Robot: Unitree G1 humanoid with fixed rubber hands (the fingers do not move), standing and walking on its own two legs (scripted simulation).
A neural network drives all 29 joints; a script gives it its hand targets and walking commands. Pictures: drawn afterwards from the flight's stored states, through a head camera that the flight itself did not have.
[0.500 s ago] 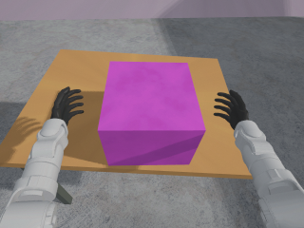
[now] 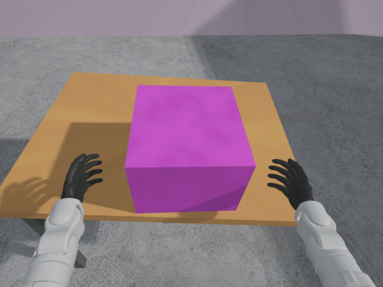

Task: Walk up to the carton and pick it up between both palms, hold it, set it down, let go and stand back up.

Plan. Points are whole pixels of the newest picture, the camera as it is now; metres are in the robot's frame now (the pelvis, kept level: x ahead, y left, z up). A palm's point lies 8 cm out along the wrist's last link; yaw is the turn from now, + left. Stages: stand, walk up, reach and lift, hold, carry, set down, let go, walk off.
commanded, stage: set down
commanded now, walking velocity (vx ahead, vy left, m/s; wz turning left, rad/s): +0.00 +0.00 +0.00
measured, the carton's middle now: (186, 146) +0.50 +0.07 -0.02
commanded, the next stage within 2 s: let go in 1.78 s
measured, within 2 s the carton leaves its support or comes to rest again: neither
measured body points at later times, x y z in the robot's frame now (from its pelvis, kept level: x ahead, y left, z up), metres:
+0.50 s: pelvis +0.01 +0.00 +0.00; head +0.01 +0.02 +0.45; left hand +0.24 +0.27 -0.01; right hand +0.27 -0.22 -0.01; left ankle +0.04 +0.12 -0.75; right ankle -0.02 -0.11 -0.75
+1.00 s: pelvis +0.03 -0.01 +0.00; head +0.02 +0.00 +0.45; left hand +0.22 +0.25 -0.04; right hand +0.23 -0.22 -0.04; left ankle +0.04 +0.12 -0.75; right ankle -0.02 -0.11 -0.75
